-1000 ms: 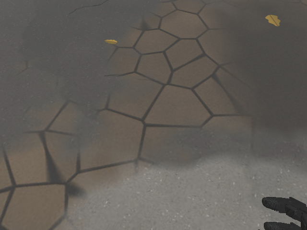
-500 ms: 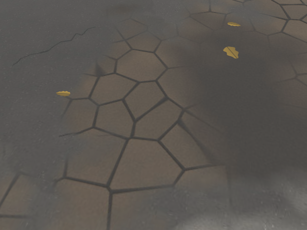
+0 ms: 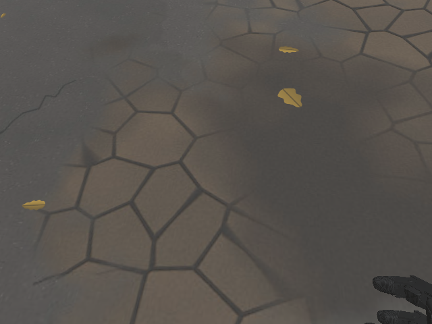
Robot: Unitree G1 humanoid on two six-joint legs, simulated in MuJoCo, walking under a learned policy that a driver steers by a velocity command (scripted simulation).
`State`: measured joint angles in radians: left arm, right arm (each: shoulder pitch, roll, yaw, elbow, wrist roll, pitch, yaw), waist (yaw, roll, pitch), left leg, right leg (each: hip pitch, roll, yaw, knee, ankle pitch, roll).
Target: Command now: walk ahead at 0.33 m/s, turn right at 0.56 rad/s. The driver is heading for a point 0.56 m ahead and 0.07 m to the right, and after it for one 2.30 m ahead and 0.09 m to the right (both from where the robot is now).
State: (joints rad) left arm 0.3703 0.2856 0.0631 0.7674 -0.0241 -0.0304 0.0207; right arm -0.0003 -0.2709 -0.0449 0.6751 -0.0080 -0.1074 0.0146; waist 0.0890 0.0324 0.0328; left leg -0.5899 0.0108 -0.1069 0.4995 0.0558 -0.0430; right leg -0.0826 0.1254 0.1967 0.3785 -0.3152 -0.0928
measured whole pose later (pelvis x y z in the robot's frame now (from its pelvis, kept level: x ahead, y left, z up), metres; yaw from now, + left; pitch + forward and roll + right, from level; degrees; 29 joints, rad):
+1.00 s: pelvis +0.15 -0.01 -0.01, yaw -28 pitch +0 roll +0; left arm 0.15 0.26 0.03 0.64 0.02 0.02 0.01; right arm 0.15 -0.27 -0.04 0.80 -0.01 0.01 0.00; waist 0.00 -0.02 0.03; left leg -0.24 0.01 -0.01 0.52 -0.29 -0.01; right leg -0.30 0.06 0.10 0.55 -0.25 -0.01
